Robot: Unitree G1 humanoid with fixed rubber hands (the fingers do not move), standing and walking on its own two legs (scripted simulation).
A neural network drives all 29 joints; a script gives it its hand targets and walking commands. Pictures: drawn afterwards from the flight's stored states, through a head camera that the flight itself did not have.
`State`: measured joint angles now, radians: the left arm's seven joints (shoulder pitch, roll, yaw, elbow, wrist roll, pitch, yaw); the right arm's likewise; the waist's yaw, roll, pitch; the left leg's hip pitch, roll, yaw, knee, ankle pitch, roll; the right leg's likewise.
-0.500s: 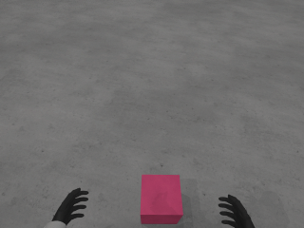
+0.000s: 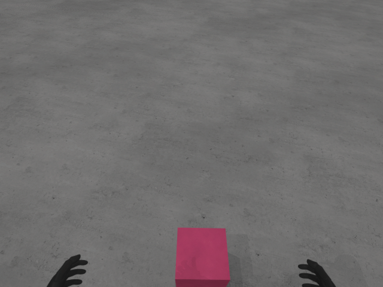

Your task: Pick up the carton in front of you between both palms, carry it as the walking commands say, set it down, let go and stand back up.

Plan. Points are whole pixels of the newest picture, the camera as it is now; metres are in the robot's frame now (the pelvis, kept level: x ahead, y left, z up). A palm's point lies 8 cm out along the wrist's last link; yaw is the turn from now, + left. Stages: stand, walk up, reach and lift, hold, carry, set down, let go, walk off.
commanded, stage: stand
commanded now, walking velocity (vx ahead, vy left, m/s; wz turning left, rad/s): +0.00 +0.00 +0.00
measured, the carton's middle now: (200, 261) +0.37 -0.04 -0.64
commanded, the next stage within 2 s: none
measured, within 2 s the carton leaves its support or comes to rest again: neither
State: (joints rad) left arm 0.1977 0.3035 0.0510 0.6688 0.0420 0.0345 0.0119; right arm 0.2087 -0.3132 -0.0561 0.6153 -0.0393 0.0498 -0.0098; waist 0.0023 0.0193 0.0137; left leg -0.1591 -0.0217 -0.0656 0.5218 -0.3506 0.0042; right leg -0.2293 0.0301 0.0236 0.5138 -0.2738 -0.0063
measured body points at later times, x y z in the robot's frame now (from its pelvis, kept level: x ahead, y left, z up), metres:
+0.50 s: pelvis +0.01 -0.01 +0.00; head +0.01 -0.01 +0.45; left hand +0.13 +0.29 -0.10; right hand +0.13 -0.30 -0.10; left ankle -0.04 +0.12 -0.73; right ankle +0.00 -0.12 -0.73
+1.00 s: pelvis -0.01 -0.01 +0.01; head -0.02 -0.01 +0.46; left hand +0.10 +0.31 -0.10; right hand +0.10 -0.31 -0.10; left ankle -0.04 +0.12 -0.73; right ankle +0.00 -0.12 -0.73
